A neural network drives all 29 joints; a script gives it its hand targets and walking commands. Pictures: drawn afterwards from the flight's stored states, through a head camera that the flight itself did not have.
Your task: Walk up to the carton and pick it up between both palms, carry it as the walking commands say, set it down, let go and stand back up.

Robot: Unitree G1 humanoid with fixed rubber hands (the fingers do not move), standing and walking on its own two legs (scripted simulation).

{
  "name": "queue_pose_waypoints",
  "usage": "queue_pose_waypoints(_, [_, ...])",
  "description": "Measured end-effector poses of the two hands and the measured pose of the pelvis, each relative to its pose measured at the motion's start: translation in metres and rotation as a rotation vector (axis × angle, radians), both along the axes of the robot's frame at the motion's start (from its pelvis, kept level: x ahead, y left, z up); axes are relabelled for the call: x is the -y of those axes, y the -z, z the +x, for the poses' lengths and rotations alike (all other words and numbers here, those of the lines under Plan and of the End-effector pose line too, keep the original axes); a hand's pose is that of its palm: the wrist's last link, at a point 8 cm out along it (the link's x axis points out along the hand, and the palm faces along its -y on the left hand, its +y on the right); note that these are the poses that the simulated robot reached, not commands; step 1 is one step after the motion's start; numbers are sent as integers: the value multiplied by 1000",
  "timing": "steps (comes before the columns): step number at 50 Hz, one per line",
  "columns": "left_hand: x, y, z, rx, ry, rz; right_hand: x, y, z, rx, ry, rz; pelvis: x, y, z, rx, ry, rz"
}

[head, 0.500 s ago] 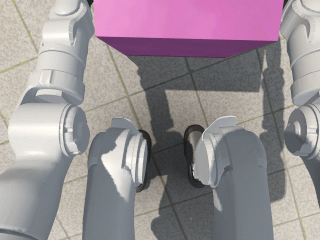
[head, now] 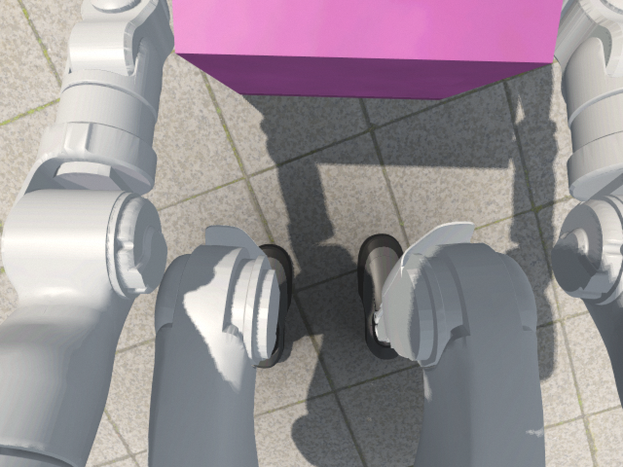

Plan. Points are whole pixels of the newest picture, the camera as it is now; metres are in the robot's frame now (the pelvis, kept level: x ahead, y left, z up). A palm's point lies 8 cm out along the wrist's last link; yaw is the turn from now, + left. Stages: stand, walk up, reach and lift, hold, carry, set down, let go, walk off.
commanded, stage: set down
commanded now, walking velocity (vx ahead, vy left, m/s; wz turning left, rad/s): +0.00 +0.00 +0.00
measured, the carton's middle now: out of the picture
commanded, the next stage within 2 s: let go in 1.92 s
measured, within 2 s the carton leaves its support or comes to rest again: neither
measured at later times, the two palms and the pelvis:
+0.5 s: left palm out of the picture +0.56 +0.20 -0.16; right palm out of the picture +0.54 -0.24 -0.17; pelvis +0.01 +0.00 +0.00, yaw +0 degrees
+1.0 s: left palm out of the picture +0.58 +0.20 -0.06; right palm out of the picture +0.55 -0.26 -0.07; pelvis +0.01 +0.00 +0.07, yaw +0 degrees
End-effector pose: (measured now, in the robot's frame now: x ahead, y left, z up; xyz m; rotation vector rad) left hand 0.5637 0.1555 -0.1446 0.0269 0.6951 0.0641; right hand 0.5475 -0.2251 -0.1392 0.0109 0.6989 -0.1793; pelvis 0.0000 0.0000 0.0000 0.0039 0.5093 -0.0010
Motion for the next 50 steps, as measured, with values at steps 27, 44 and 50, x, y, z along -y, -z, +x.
queue_pose_waypoints(27, [-42,17,-1,-29,-45,79,18,26,-8,-21,76,-29,-3,2,5,-5,-8,-3])
queue_pose_waypoints(44, [-40,-49,18,29,-50,65,25,-38,8,55,51,10,0,-33,4,-2,4,13])
queue_pose_waypoints(50, [-41,-87,21,59,-28,71,31,-73,4,68,29,-28,2,-67,5,-14,8,14])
